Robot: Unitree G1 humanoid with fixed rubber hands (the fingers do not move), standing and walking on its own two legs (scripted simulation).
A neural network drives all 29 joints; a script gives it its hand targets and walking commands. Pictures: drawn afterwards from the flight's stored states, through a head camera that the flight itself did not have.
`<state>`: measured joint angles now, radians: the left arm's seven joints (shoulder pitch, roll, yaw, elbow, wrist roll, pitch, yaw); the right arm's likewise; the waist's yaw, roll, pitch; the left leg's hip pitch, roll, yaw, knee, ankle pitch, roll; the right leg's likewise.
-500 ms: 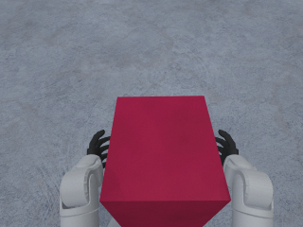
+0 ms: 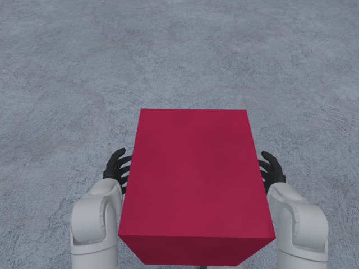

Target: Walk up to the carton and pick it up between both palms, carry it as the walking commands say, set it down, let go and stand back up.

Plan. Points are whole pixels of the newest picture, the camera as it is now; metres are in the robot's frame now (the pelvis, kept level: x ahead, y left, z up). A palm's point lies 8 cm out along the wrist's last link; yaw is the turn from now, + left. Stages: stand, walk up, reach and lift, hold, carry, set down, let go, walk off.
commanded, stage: carry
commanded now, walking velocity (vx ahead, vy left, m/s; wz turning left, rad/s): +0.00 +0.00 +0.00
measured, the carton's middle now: (191, 192) +0.28 -0.02 -0.01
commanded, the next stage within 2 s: none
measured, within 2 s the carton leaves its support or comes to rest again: neither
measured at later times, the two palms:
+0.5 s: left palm (147, 95) +0.53 +0.09 +0.06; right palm (263, 98) +0.51 -0.23 +0.06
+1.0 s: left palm (169, 54) +0.68 +0.03 +0.09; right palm (275, 60) +0.64 -0.29 +0.10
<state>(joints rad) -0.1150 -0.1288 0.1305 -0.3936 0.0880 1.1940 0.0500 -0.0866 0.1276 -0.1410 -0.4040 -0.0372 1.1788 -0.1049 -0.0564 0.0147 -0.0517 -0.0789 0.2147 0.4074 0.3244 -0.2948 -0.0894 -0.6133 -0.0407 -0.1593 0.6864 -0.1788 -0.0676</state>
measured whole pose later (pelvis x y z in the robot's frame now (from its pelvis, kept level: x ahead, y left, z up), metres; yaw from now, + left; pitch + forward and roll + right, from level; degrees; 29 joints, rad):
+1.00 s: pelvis +0.41 -0.10 +0.02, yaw -6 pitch +4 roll +1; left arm -0.10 -0.13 0.16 -0.35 0.07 1.20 0.07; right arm -0.11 0.13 -0.13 -0.35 -0.05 1.20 -0.11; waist -0.02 -0.02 -0.08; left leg -0.29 0.05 0.28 0.51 -0.10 0.02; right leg -0.10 0.02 -0.25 0.65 0.04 -0.06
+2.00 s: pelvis +0.54 -0.16 +0.00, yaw +0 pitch +7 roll +0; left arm -0.12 -0.13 0.15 -0.29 0.08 1.15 0.06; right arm -0.09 0.13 -0.13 -0.31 -0.07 1.15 -0.10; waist -0.01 -0.01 -0.15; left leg -0.18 0.08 0.20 0.45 -0.29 -0.03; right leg -0.29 -0.02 -0.12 0.49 -0.24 -0.03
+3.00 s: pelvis +0.44 -0.15 -0.01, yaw +1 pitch +3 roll +0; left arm -0.13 -0.13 0.18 -0.15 0.12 1.06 0.02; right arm -0.12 0.13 -0.14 -0.18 -0.11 1.07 -0.06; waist 0.00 0.00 -0.12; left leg -0.28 0.06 0.20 0.50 -0.27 0.02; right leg -0.36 -0.06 -0.13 0.50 -0.19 -0.01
